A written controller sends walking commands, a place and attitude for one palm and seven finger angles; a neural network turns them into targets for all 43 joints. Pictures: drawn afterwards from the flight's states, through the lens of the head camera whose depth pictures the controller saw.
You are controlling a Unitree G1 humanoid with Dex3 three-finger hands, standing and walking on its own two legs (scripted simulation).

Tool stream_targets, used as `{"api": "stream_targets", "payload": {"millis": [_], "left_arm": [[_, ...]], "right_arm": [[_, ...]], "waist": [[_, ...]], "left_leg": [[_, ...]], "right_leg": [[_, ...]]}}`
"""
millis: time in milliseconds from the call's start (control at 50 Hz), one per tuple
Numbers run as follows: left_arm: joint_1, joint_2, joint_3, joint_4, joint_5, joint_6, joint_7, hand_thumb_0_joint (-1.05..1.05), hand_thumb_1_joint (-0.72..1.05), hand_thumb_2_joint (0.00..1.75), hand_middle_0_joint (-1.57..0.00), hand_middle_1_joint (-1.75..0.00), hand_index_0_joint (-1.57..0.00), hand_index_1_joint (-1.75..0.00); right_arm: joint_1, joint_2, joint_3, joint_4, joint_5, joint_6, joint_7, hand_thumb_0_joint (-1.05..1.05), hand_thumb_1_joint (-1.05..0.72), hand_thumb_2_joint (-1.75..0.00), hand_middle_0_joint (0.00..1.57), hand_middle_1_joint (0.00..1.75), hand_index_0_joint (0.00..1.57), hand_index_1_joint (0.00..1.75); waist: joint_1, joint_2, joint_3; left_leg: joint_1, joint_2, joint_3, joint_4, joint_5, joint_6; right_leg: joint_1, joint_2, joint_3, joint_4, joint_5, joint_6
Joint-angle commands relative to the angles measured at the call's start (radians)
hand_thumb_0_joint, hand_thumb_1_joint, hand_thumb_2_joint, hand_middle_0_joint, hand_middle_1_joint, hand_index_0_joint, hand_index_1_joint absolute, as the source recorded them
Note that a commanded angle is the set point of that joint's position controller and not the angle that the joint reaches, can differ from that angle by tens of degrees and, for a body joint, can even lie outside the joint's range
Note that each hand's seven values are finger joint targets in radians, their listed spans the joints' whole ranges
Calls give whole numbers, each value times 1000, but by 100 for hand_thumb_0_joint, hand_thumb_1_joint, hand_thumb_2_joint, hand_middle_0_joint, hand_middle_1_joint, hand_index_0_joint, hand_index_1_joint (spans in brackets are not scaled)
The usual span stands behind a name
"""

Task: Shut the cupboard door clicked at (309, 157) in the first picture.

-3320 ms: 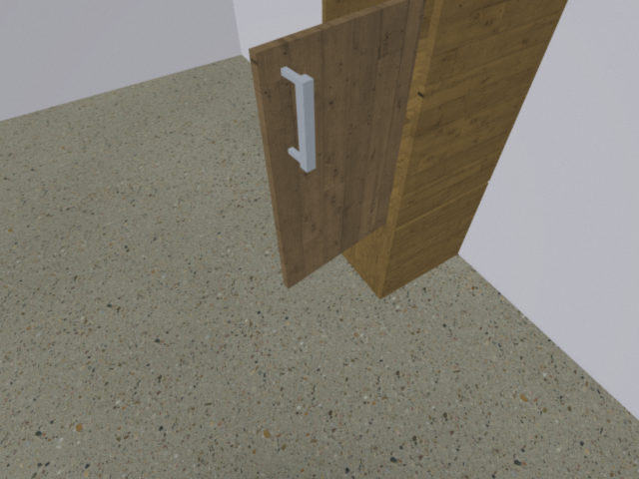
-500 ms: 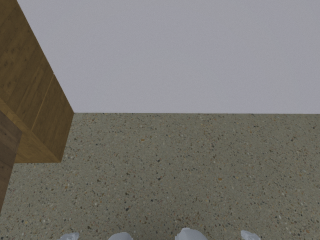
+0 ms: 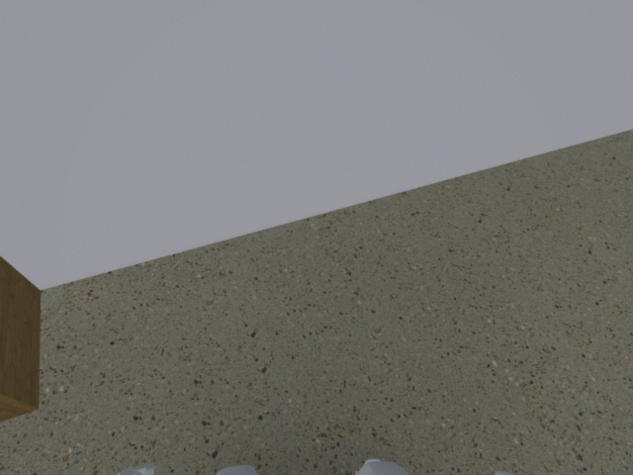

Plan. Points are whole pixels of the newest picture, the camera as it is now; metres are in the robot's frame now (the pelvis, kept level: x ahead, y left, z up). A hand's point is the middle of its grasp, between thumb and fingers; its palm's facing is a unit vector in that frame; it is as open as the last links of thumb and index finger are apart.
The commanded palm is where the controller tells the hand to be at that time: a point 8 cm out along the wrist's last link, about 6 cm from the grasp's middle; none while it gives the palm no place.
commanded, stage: walk around to get in front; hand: left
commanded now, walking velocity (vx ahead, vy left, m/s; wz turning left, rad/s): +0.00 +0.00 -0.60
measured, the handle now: out of the picture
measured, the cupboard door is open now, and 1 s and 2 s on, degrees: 97 97 97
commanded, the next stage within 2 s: none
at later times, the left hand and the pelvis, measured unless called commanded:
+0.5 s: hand (211, 446) +0.17 +0.16 -0.17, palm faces -0.29 -0.93 -0.22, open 7.4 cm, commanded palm none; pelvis +0.02 -0.02 +0.00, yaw -18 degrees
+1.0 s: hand (268, 403) +0.23 +0.08 -0.17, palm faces -0.55 -0.81 -0.21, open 7.4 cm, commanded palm none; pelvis +0.06 -0.05 +0.00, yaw -35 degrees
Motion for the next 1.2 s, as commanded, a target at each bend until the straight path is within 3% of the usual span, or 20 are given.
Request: {"api": "stream_targets", "payload": {"millis": [0, 140, 160, 180, 200, 380, 420, 440, 520, 640, 660, 680, 700, 820, 900, 920, 940, 960, 1080, 1180], "left_arm": [[-104, 68, 27, -127, 2, -40, -22, 0, 90, 90, -20, -30, -20, -30], [-1, 74, 23, -98, 0, -49, -28, 0, 90, 90, -20, -30, -20, -30], [58, 137, 37, -84, 7, -55, -17, 0, 90, 90, -20, -30, -20, -30], [107, 251, 61, -66, 15, -64, 1, 0, 90, 90, -20, -30, -20, -30], [154, 289, 66, -61, -2, -60, 9, 0, 90, 90, -20, -30, -20, -30], [-57, 174, 48, -92, 1, -50, 20, 0, 90, 90, -20, -30, -20, -30], [-39, 70, 24, -134, -16, -36, 2, 0, 90, 90, -20, -30, -20, -30], [-65, 97, 31, -153, -6, -43, -6, 0, 90, 90, -20, -30, -20, -30], [-96, 51, 22, -127, 0, -39, -26, 0, 90, 90, -20, -30, -20, -30], [-15, 67, 23, -103, 0, -48, -29, 0, 90, 90, -20, -30, -20, -30], [47, 120, 34, -89, 4, -54, -21, 0, 90, 90, -20, -30, -20, -30], [85, 231, 57, -76, 16, -62, -4, 0, 90, 90, -20, -30, -20, -30], [144, 285, 66, -64, 0, -61, 7, 0, 90, 90, -20, -30, -20, -30], [-1, 187, 51, -87, 8, -62, 25, 0, 90, 90, -20, -30, -20, -30], [-36, 183, 50, -81, 3, -59, 7, 0, 90, 90, -20, -30, -20, -30], [-58, 134, 40, -101, -1, -58, -2, 0, 90, 90, -20, -30, -20, -30], [-66, 57, 21, -137, -9, -54, -16, 0, 90, 90, -20, -30, -20, -30], [-156, 89, 26, -186, -1, -69, -25, 0, 90, 90, -20, -30, -20, -30], [-175, 18, 10, -128, 8, -69, -66, 0, 90, 90, -20, -30, -20, -30], [-197, 22, 9, -128, 9, -65, -70, 0, 90, 90, -20, -30, -20, -30]], "right_arm": [[96, -201, -47, -38, -14, -20, -9, 0, -90, -90, 20, 30, 20, 30], [81, -205, -56, -30, 0, 4, 2, 0, -90, -90, 20, 30, 20, 30], [63, -170, -56, -49, 8, 8, 8, 0, -90, -90, 20, 30, 20, 30], [15, -81, -35, -94, 18, 11, 13, 0, -90, -90, 20, 30, 20, 30], [-27, -96, -27, -111, 19, 24, 6, 0, -90, -90, 20, 30, 20, 30], [112, -64, -28, -16, 23, 9, -2, 0, -90, -90, 20, 30, 20, 30], [151, -233, -58, -22, -5, -8, -9, 0, -90, -90, 20, 30, 20, 30], [159, -262, -62, -40, -9, -9, -14, 0, -90, -90, 20, 30, 20, 30], [82, -185, -46, -47, -15, -14, -12, 0, -90, -90, 20, 30, 20, 30], [75, -207, -58, -37, -2, 5, 2, 0, -90, -90, 20, 30, 20, 30], [52, -184, -58, -56, 5, 10, 7, 0, -90, -90, 20, 30, 20, 30], [28, -102, -44, -91, 16, 13, 11, 0, -90, -90, 20, 30, 20, 30], [-40, -93, -29, -122, 19, 24, 7, 0, -90, -90, 20, 30, 20, 30], [-18, -61, -27, -68, 20, 19, 8, 0, -90, -90, 20, 30, 20, 30], [87, -70, -25, -34, 13, -2, 10, 0, -90, -90, 20, 30, 20, 30], [153, -127, -36, -15, 6, -14, 3, 0, -90, -90, 20, 30, 20, 30], [231, -252, -60, -1, -19, -22, -2, 0, -90, -90, 20, 30, 20, 30], [266, -271, -63, -9, -13, -27, -10, 0, -90, -90, 20, 30, 20, 30], [217, -143, -26, 14, -14, -56, -2, 0, -90, -90, 20, 30, 20, 30], [213, -163, -35, 35, -18, -47, 12, 0, -90, -90, 20, 30, 20, 30]], "waist": [[-21, 202, -79], [14, 201, -150], [41, 53, -146], [74, -288, -139], [126, -255, -140], [-42, -112, -175], [-49, 337, -163], [-62, 271, -164], [-19, 237, -128], [6, 217, -149], [36, 110, -142], [56, -217, -143], [122, -267, -139], [24, -163, -169], [-27, -138, -154], [-64, 2, -146], [-101, 363, -135], [-116, 272, -95], [-53, 204, -80], [-45, 203, -51]], "left_leg": [[187, 312, -229, -294, 530, 154], [134, 234, 10, -106, 414, 28], [-17, 181, 50, 21, 232, -23], [-246, 21, 129, 245, -259, -84], [-248, 11, -22, 402, -362, -70], [145, -53, -16, -138, 72, -65], [285, 333, -432, -389, 126, 98], [209, 446, -498, -395, 184, 198], [233, 267, -147, -249, 639, 132], [146, 229, -3, -119, 436, 34], [23, 191, 26, -16, 276, -13], [-202, 42, 129, 191, -100, -78], [-240, 2, 5, 373, -363, -75], [-122, -24, -42, 216, -163, -80], [156, -65, 7, -136, -10, -61], [315, 31, -105, -283, -81, -23], [404, 332, -476, -436, -314, 82], [339, 472, -584, -495, -339, 177], [354, 255, -61, -362, 378, 86], [231, 273, 55, -370, 209, 68]], "right_leg": [[-179, -59, -66, 288, -65, 13], [223, -8, -189, -333, 229, -29], [365, -110, -47, -445, 385, -73], [453, -383, 317, -529, 622, -189], [345, -446, 380, -551, 592, -275], [111, -179, 205, -353, 582, -136], [-174, 35, -12, -17, 10, -8], [-155, 0, -29, 203, -138, 0], [-129, -51, -93, 205, -63, 18], [202, -1, -195, -309, 200, -22], [326, -69, -97, -418, 358, -56], [445, -331, 259, -515, 553, -157], [354, -446, 372, -550, 620, -264], [278, -246, 213, -435, 694, -223], [97, -171, 241, -425, 209, -154], [-93, -88, 181, -325, 16, -101], [-308, 70, -19, 1, -153, -30], [-345, -32, -28, 169, -127, -26], [-261, -96, -120, 148, 119, -4], [-43, -60, -204, -106, 141, -29]]}}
